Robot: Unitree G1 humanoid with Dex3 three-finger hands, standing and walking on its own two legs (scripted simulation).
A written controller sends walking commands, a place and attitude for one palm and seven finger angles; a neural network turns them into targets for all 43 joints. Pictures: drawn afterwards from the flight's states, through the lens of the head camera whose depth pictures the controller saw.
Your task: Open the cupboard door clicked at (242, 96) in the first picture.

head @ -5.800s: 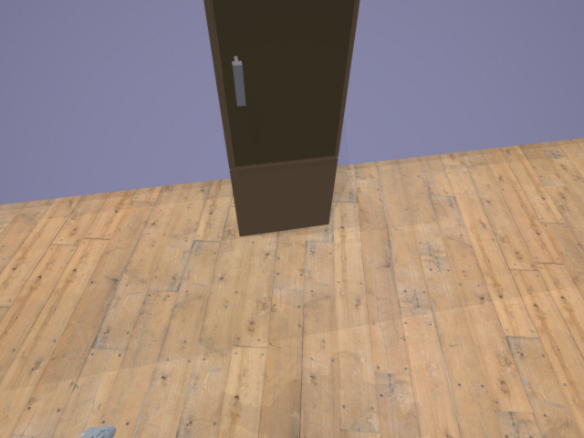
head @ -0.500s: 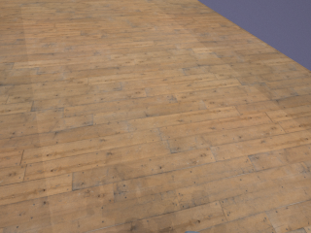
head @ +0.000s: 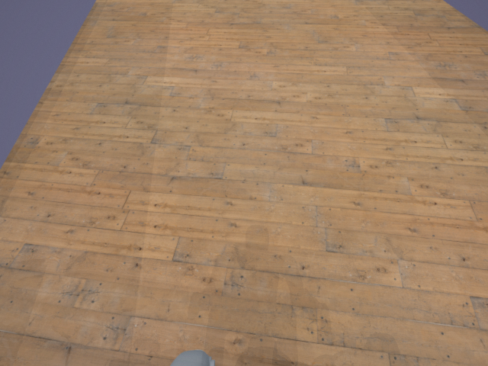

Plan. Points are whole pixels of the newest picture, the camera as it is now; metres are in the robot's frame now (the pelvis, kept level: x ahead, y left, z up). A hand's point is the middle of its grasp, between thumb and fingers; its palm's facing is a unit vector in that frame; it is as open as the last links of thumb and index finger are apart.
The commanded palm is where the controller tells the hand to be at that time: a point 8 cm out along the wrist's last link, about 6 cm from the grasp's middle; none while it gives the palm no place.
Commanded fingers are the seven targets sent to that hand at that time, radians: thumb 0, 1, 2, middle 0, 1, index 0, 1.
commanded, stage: turn to face it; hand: left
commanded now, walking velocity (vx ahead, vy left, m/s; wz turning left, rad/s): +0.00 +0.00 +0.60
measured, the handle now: out of the picture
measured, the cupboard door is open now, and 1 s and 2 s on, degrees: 0 0 0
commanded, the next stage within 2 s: none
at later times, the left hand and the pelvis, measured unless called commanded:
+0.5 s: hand out of the picture +0.03 +0.25 -0.16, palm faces +0.32 -0.90 -0.29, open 7.4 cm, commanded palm none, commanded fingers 0.00 0.90 0.90 -0.20 -0.30 -0.20 -0.30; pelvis +0.00 +0.01 -0.01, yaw +18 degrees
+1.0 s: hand out of the picture -0.10 +0.24 -0.19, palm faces +0.61 -0.76 -0.24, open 7.4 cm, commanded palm none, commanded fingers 0.00 0.90 0.90 -0.20 -0.30 -0.20 -0.30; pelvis -0.01 +0.03 -0.02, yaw +36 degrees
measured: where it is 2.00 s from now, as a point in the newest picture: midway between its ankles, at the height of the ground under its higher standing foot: outside the picture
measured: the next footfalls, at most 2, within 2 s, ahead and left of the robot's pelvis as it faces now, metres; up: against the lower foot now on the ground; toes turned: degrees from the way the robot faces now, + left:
left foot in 0.18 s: +0.00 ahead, +0.16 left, +0.00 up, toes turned +14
right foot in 0.52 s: +0.09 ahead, -0.09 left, +0.00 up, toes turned +14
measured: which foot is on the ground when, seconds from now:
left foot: up 0.00-0.16, down 0.18-0.52, up 0.54-0.90, down 0.92-1.00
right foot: down 0.00-0.18, up 0.20-0.50, down 0.52-0.90, up 0.92-1.00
